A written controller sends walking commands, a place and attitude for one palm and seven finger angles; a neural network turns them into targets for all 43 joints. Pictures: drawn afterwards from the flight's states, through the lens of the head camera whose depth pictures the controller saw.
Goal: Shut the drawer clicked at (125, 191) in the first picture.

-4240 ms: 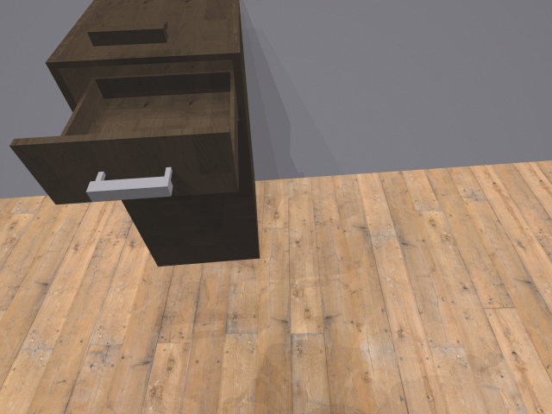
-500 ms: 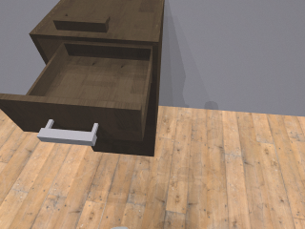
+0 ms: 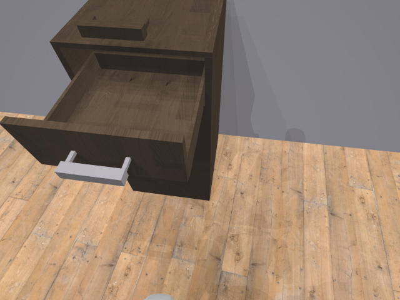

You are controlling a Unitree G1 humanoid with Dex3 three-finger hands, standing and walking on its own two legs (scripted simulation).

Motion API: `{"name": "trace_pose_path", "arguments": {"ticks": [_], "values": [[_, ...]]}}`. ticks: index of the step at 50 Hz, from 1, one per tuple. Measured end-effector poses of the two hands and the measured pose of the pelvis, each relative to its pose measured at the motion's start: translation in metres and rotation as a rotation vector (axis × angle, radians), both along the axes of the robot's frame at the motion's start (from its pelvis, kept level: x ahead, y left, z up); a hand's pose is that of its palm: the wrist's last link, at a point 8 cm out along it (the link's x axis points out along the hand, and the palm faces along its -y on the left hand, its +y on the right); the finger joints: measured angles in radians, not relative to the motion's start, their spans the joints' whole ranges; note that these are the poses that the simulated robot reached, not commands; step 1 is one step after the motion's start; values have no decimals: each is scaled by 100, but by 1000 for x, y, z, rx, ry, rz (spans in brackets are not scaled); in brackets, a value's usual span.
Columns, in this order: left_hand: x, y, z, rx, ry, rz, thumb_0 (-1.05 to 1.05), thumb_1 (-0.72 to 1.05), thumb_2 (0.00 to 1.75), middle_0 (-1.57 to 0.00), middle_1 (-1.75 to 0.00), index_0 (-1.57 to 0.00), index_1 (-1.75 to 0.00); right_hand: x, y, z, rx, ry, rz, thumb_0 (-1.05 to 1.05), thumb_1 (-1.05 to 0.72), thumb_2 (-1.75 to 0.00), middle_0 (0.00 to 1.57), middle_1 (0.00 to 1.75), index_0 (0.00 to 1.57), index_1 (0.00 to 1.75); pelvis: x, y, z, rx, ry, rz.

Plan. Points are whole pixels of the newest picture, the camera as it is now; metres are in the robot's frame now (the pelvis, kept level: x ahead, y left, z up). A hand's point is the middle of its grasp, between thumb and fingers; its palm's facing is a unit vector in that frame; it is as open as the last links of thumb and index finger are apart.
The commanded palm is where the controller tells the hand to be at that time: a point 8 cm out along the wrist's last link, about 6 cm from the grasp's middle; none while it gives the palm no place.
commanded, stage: come to a stop and stand still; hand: left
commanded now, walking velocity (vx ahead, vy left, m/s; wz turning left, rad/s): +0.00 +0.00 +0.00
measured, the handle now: (96, 165) +0.36 +0.27 +0.02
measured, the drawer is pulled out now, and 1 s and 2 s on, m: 0.27 0.27 0.27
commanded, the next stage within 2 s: look again from close up in 0.56 s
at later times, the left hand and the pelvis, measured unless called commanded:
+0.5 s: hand out of the picture +0.01 +0.27 -0.17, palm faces -0.03 -0.96 -0.28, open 7.4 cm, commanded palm none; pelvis -0.03 +0.07 -0.01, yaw -2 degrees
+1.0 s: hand out of the picture +0.01 +0.21 -0.18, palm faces -0.03 -0.98 -0.21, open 7.3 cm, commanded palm none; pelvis +0.00 +0.03 -0.01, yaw -3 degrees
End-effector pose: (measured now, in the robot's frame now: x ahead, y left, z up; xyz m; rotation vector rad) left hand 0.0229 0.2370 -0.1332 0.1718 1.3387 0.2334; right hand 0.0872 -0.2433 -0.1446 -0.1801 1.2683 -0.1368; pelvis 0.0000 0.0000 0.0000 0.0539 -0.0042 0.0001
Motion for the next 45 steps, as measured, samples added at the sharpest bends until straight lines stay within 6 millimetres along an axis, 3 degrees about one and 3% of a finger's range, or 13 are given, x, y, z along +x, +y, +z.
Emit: {"name": "trace_pose_path", "arguments": {"ticks": [6, 14, 21, 28, 34, 45], "values": [[-20, 16, -19, -26, 13, 12, 1, 90, 90, -20, -30, -20, -30, -15, 16, -4, -29, -32, 15, 1, -90, -90, 19, 30, 20, 30, -9, 20, -13, -56, -14, 14], [-20, 52, -12, 2, -31, -58, 1, 90, 90, -20, -30, -20, -30, -51, 67, -13, 37, -95, -25, 1, -92, -90, 19, 30, 20, 30, -17, 54, -16, -51, -38, -26], [-15, 74, -2, 29, -37, -103, 1, 91, 90, -20, -30, -20, -30, -93, 80, -16, 48, -10, -32, 1, -94, -90, 20, 30, 20, 30, -27, 66, -12, -37, -17, -41], [-22, 70, -2, 18, 12, -105, 1, 91, 90, -20, -30, -20, -30, -124, 85, -18, 66, 105, -44, 1, -92, -90, 20, 30, 20, 30, -24, 64, -9, -32, 3, -44], [-25, 50, -8, -21, 49, -104, 1, 91, 90, -20, -30, -20, -30, -126, 82, -17, 69, 132, -60, 1, -91, -90, 20, 30, 20, 30, -17, 57, -8, -32, 2, -48], [-16, 26, -14, -48, 58, -95, 2, 93, 90, -20, -30, -20, -30, -97, 66, -15, 52, 102, -57, 1, -91, -90, 19, 30, 20, 30, -4, 41, -8, -37, -3, -48]]}}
